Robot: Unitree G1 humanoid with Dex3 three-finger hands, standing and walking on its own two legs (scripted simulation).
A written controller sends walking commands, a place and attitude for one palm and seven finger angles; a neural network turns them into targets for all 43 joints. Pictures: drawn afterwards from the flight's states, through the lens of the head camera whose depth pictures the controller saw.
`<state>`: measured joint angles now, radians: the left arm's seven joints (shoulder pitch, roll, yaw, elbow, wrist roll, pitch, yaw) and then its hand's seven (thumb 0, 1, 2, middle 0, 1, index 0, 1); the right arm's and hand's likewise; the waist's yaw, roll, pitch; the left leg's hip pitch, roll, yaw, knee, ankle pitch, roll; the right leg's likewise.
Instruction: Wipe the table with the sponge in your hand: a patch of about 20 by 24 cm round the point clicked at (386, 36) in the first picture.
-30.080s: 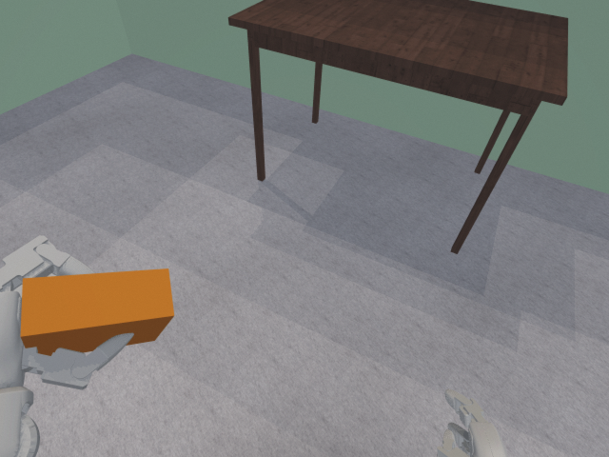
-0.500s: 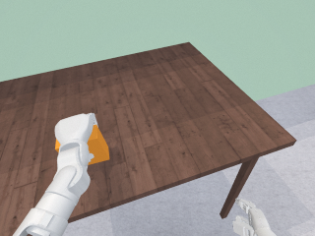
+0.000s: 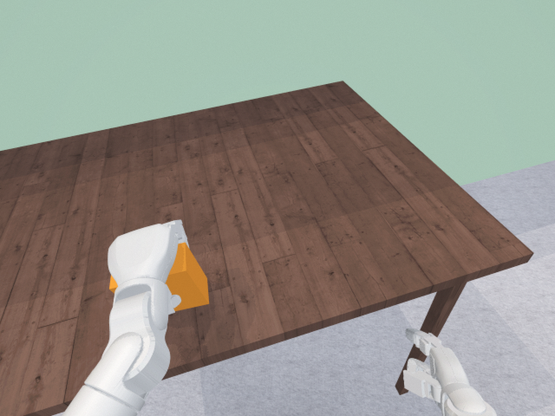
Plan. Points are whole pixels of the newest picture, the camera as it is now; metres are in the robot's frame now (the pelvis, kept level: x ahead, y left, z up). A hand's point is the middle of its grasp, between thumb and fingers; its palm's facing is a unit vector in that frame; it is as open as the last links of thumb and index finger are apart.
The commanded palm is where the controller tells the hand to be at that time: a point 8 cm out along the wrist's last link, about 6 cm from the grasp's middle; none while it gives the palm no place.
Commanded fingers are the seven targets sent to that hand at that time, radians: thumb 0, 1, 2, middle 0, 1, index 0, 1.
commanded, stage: wipe back along the middle lane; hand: left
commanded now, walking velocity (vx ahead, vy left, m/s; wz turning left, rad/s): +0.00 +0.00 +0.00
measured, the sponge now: (168, 288) +0.28 +0.22 +0.04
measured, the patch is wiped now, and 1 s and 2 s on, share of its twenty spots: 0.50 0.60 0.85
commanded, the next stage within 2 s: slide across to the third lane in 0.26 s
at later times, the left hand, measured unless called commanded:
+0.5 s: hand (170, 296) +0.24 +0.19 +0.09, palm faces +0.11 -0.16 -0.98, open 8.9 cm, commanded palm +0.21 +0.17 +0.14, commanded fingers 0.00 0.10 1.30 -1.20 -1.60 -1.20 -1.60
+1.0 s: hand (220, 282) +0.27 +0.12 +0.10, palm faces +0.10 -0.23 -0.97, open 8.9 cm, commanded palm +0.23 +0.12 +0.15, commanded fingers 0.00 0.10 1.30 -1.20 -1.60 -1.20 -1.60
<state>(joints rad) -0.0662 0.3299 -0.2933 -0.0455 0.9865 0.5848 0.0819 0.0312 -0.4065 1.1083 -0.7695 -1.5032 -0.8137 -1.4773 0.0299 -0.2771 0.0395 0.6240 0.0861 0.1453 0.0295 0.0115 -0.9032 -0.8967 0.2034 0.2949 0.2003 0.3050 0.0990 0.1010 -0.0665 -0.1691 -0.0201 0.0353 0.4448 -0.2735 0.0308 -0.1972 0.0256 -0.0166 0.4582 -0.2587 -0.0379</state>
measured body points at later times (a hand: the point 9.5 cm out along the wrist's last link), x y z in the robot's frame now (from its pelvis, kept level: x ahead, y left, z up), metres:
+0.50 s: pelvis -0.02 -0.02 +0.00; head -0.05 -0.06 +0.45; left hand +0.23 +0.19 +0.14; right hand +0.23 -0.21 -0.08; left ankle -0.02 +0.10 -0.74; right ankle -0.01 -0.10 -0.74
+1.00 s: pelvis -0.02 -0.03 +0.00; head -0.05 -0.08 +0.45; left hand +0.26 +0.13 +0.15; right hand +0.23 -0.22 -0.07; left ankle -0.02 +0.10 -0.74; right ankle -0.01 -0.10 -0.74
